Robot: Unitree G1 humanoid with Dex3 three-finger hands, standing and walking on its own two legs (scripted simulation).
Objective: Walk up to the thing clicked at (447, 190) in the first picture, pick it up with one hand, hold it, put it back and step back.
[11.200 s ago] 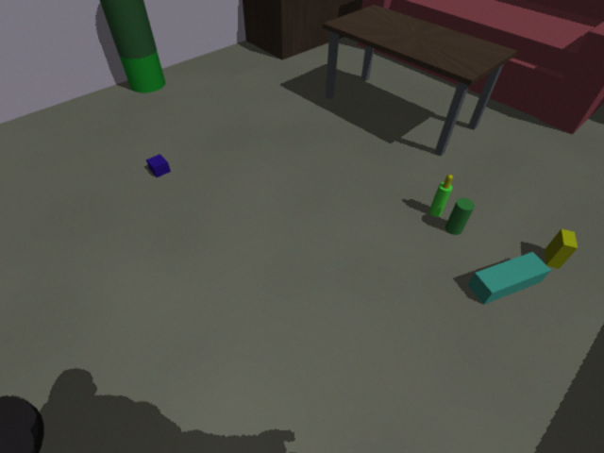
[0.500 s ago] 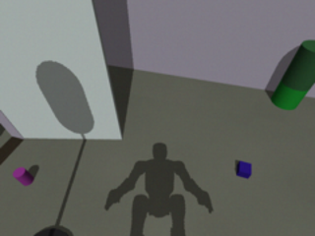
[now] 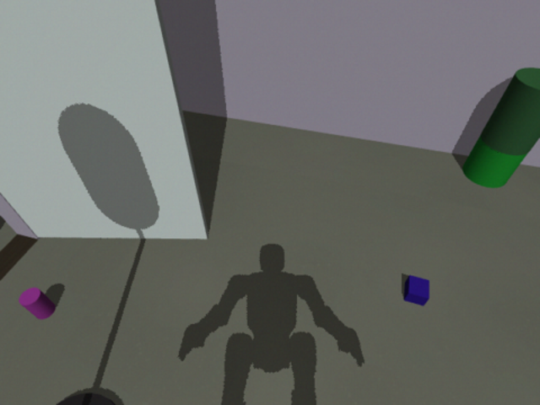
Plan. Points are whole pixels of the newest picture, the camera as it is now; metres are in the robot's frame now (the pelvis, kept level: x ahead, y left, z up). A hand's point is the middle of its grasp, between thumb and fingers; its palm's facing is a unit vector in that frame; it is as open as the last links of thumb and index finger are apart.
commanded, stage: stand
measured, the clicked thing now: out of the picture -0.63 -1.06 -0.67
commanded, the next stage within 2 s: walk up in 0.40 s
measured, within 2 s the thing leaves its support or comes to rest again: neither
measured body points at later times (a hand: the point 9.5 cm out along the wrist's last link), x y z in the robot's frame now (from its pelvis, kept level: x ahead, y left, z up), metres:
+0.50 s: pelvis +0.01 +0.01 -0.01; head +0.01 +0.00 +0.44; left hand +0.08 +0.31 -0.13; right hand +0.08 -0.31 -0.13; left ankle -0.03 +0.14 -0.74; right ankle +0.02 -0.10 -0.75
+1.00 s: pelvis +0.15 +0.01 -0.02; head +0.14 -0.03 +0.43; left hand +0.35 +0.26 -0.11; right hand +0.12 -0.32 -0.14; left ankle +0.26 +0.13 -0.68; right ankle +0.14 -0.12 -0.75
